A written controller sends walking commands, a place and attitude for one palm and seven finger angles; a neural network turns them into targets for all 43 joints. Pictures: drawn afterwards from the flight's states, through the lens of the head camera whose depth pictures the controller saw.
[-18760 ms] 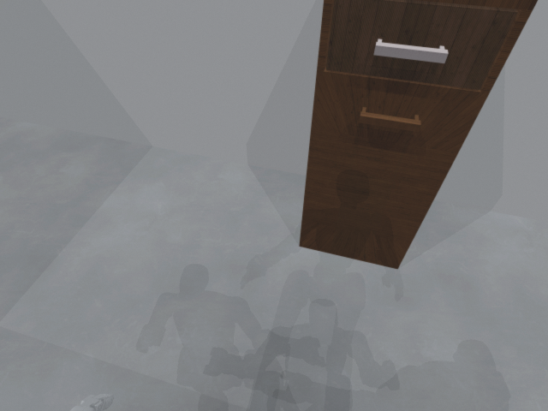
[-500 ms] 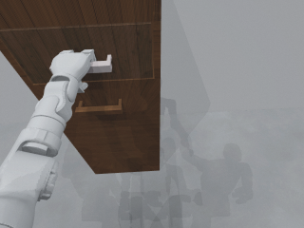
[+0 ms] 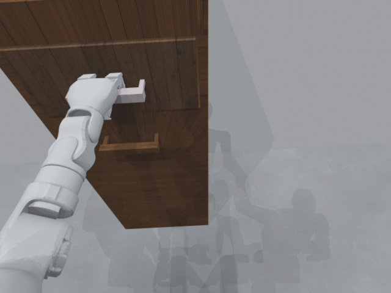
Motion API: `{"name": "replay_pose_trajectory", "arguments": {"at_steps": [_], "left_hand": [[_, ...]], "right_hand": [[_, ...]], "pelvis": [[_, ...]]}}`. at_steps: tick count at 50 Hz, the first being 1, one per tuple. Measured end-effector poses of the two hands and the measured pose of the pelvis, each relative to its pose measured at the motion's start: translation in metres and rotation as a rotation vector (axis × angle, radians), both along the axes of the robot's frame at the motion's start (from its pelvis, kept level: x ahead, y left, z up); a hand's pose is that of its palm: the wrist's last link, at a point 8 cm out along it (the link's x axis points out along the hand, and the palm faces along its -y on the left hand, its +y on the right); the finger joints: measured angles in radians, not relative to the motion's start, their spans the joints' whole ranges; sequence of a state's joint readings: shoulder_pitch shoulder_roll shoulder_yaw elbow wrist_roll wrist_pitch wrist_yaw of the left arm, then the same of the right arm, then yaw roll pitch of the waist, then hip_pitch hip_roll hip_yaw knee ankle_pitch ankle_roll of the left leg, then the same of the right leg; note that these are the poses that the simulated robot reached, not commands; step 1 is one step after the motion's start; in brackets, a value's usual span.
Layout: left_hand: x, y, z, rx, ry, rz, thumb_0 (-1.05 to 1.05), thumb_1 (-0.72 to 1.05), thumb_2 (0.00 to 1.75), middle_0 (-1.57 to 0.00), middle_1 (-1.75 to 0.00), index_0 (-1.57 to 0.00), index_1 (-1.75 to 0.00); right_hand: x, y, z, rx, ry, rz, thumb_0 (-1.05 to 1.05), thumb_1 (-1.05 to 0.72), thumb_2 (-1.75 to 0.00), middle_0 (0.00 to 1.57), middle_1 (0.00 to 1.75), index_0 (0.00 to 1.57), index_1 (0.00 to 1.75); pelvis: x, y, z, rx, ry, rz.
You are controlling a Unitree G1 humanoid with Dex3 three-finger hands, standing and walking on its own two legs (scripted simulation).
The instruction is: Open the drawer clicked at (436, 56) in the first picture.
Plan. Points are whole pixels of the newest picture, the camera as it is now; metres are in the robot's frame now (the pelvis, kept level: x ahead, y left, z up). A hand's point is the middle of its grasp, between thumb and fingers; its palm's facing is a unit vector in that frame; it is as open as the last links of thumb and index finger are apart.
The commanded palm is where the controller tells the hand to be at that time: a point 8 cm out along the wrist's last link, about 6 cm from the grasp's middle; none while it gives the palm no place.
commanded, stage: pull the drawer open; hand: left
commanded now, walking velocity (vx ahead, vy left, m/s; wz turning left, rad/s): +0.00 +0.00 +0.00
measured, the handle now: (108, 90) +0.50 +0.20 +0.16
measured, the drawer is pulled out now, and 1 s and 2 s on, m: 0.01 0.08 0.21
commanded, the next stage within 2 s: none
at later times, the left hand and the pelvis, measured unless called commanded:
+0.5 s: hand (102, 119) +0.43 +0.20 +0.13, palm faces -0.02 -0.01 -1.00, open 5.5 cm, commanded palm +0.41 +0.20 +0.19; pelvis -0.01 -0.01 +0.00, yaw +2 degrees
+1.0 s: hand (97, 140) +0.38 +0.20 +0.13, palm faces +0.08 -0.03 -1.00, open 5.5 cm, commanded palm +0.36 +0.20 +0.19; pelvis +0.00 +0.00 +0.00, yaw +2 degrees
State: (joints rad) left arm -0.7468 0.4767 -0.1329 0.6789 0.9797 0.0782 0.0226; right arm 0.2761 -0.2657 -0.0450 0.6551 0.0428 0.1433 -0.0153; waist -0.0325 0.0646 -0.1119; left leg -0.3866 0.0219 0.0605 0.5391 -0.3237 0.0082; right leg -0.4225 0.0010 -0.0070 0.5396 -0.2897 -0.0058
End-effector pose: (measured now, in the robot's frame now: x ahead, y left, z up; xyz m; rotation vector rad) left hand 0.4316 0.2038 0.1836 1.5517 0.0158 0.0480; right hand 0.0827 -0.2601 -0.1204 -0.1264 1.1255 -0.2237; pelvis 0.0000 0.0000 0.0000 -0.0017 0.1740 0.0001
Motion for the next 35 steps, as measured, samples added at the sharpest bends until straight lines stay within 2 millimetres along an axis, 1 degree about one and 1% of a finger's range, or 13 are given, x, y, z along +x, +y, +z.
{"name": "replay_pose_trajectory", "arguments": {"at_steps": [4, 9, 14, 18, 20, 23, 30, 35], "left_hand": [[-0.009, 0.0, 0.0, -0.008, -0.008, -0.002, 0.01, 0.77, 0.81, -0.33, -1.35, -0.38, -1.35], [-0.02, -0.001, -0.001, -0.012, -0.014, -0.004, 0.01, 0.77, 0.8, -0.33, -1.35, -0.38, -1.35], [-0.019, -0.001, 0.001, 0.004, 0.006, 0.003, 0.01, 0.75, 0.83, -0.36, -1.35, -0.39, -1.35], [-0.018, -0.002, 0.002, 0.015, 0.026, 0.011, 0.0, 0.74, 0.84, -0.38, -1.35, -0.39, -1.35], [-0.017, -0.002, 0.002, 0.016, 0.034, 0.012, 0.0, 0.74, 0.84, -0.39, -1.35, -0.4, -1.35], [-0.017, -0.001, 0.003, 0.013, 0.042, 0.01, 0.0, 0.74, 0.84, -0.39, -1.35, -0.4, -1.35], [-0.019, 0.0, 0.002, 0.001, 0.032, -0.006, 0.01, 0.74, 0.82, -0.38, -1.36, -0.39, -1.35], [-0.029, 0.0, 0.0, -0.011, -0.006, -0.02, 0.02, 0.76, 0.82, -0.34, -1.36, -0.38, -1.35]], "right_hand": [[0.013, 0.003, 0.0, 0.016, -0.014, 0.015, 0.01, -0.91, -0.9, 0.2, 0.3, 0.2, 0.29], [0.039, 0.009, 0.002, 0.03, -0.054, 0.051, 0.01, -0.91, -0.9, 0.2, 0.3, 0.2, 0.29], [0.061, 0.013, 0.005, 0.017, -0.082, 0.103, 0.01, -0.91, -0.9, 0.2, 0.3, 0.2, 0.29], [0.069, 0.015, 0.008, 0.014, -0.11, 0.118, 0.01, -0.91, -0.9, 0.2, 0.3, 0.2, 0.29], [0.068, 0.015, 0.008, 0.013, -0.117, 0.119, 0.01, -0.91, -0.9, 0.2, 0.3, 0.2, 0.29], [0.062, 0.014, 0.007, 0.009, -0.114, 0.115, 0.01, -0.91, -0.9, 0.2, 0.3, 0.2, 0.29], [0.03, 0.006, 0.003, 0.003, -0.063, 0.072, 0.01, -0.91, -0.9, 0.2, 0.3, 0.2, 0.29], [0.011, 0.001, 0.0, 0.015, -0.031, 0.036, 0.01, -0.91, -0.9, 0.2, 0.3, 0.2, 0.29]], "pelvis": [[0.005, 0.001, 0.001, 0.0, -0.01, -0.001], [0.009, 0.0, 0.002, 0.0, -0.024, 0.009], [0.006, -0.003, 0.001, 0.001, -0.03, 0.034], [0.002, -0.005, 0.001, 0.003, -0.03, 0.041], [0.0, -0.006, 0.0, 0.004, -0.031, 0.041], [-0.003, -0.007, 0.0, 0.005, -0.032, 0.041], [-0.008, -0.009, 0.0, 0.007, -0.033, 0.024], [-0.005, -0.006, 0.001, 0.006, -0.036, 0.005]]}}
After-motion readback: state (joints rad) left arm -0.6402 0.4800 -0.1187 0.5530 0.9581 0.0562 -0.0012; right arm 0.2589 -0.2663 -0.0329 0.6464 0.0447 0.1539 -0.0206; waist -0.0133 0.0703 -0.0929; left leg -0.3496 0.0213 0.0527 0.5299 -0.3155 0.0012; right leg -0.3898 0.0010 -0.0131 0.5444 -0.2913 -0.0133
